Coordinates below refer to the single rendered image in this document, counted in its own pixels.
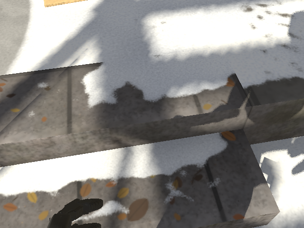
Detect stairs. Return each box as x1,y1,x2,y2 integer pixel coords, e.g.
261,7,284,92
0,106,280,228

